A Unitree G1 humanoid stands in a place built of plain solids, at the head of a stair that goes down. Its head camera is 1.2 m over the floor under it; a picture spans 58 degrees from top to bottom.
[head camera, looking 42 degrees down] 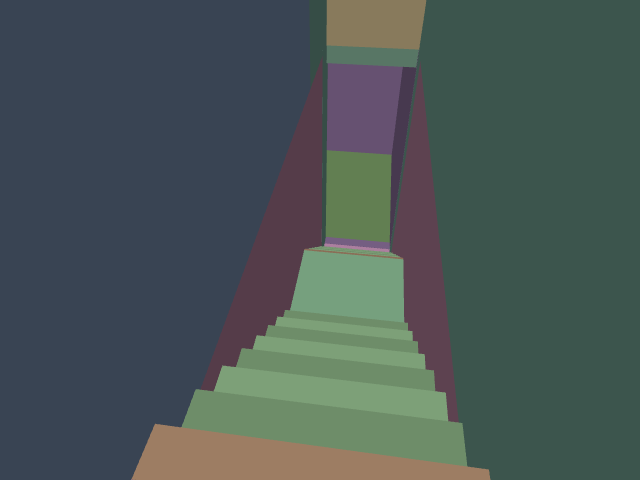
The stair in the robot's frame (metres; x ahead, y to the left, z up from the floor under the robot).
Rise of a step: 0.20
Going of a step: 0.22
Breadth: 0.91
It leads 8 degrees to the right of straight ahead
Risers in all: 8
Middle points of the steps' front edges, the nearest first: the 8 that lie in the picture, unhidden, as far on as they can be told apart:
0.50 0.01 0.00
0.71 -0.02 -0.19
0.93 -0.05 -0.39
1.14 -0.07 -0.58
1.36 -0.10 -0.78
1.57 -0.13 -0.97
1.79 -0.16 -1.17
2.00 -0.19 -1.36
